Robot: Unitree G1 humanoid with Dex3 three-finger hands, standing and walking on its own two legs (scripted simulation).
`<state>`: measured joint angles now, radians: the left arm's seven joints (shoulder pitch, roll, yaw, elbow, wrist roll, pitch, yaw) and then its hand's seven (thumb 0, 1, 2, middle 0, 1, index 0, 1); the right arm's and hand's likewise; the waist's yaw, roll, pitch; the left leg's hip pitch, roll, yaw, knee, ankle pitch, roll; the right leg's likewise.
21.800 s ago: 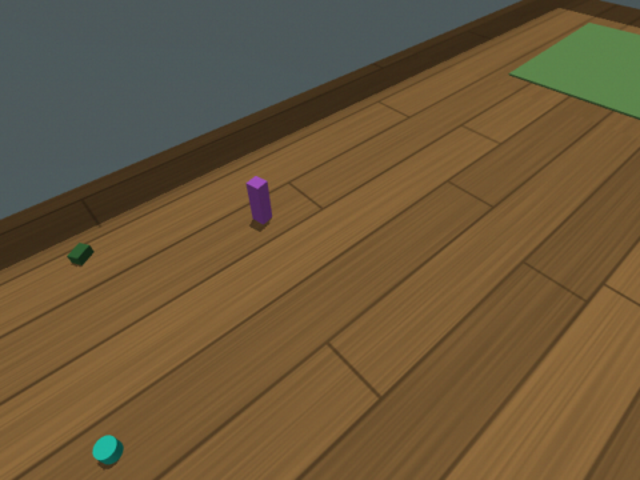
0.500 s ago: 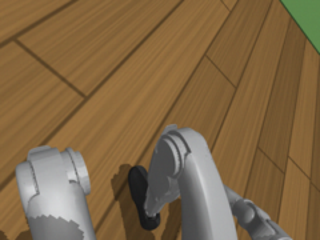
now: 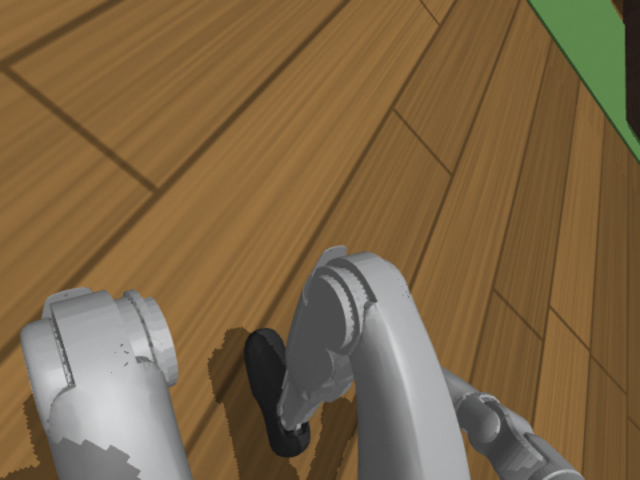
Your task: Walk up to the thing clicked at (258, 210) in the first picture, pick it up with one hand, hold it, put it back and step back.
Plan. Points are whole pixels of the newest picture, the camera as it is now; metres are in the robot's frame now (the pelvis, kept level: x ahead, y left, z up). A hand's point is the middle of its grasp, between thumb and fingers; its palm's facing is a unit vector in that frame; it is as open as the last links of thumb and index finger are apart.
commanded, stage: open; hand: left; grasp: from the side
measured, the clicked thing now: out of the picture +0.41 +0.35 -0.17
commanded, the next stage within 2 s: withdraw in 0.22 s
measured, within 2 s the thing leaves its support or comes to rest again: rests again in 0.94 s
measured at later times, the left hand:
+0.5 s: hand out of the picture +0.39 +0.37 -0.16, palm faces +0.61 -0.79 -0.02, open 15.7 cm
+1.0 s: hand out of the picture +0.31 +0.44 -0.05, palm faces +0.51 -0.82 -0.26, open 16.8 cm
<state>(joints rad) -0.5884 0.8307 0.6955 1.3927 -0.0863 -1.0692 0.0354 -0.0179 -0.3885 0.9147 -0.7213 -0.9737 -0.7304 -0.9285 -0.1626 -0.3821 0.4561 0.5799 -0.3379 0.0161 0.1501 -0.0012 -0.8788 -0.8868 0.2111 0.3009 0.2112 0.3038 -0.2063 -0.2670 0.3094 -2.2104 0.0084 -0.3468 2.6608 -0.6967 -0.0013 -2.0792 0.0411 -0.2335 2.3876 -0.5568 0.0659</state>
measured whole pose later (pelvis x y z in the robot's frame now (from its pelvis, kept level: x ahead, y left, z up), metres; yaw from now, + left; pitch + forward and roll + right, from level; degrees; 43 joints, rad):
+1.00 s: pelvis +0.01 +0.00 +0.05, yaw +5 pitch +25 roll -12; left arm -0.44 0.75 0.65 0.98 -0.02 -0.56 -0.18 -0.01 -0.43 0.09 -0.08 -0.11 -0.10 -0.09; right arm -0.02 -0.31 0.16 0.64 -0.08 0.04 0.09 0.00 -0.86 -0.88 0.21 0.30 0.21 0.30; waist -0.08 -0.11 0.02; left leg -2.23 0.01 -0.19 2.45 -0.67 0.02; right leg -2.12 -0.02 -0.13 2.29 -0.61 0.03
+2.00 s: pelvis +0.11 +0.01 +0.42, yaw +14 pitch +14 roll -3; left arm 0.39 0.25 0.03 0.06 -0.03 0.27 0.20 -0.01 -0.51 0.07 -0.06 -0.06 -0.06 -0.05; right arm 0.28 -0.20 0.03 0.50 0.04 -0.03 -0.18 0.01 -0.90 -0.90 0.21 0.30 0.21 0.30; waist -0.05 0.03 -0.16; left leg -0.81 0.04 -0.04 1.10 -0.53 -0.01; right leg -0.78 -0.01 -0.06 1.02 -0.48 0.02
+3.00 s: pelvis +0.10 -0.01 +0.44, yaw +15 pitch +7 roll -2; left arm 0.46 0.21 -0.01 0.00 -0.02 0.26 0.13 -0.01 -0.50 0.07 -0.05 -0.06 -0.06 -0.06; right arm 0.28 -0.21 0.03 0.51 0.02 -0.12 -0.18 0.01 -0.90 -0.90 0.21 0.30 0.21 0.30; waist -0.03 0.04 -0.09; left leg -0.61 0.04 -0.04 0.95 -0.46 -0.02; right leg -0.59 -0.01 -0.06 0.90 -0.43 0.00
